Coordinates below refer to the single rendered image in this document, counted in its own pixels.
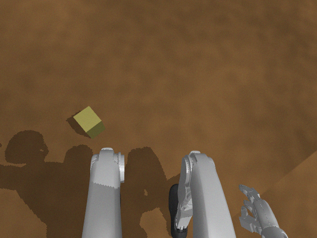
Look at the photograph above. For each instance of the carton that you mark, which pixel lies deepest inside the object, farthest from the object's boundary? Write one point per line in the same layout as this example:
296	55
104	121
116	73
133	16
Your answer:
90	122

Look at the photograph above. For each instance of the right robot foot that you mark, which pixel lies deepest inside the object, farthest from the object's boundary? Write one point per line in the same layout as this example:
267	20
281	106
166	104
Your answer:
173	204

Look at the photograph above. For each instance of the right robot hand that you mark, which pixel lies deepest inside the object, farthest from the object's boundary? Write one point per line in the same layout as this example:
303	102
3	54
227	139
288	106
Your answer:
263	215

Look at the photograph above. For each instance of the right robot arm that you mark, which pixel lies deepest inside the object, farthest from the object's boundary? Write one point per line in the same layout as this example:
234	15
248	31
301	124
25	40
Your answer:
273	232

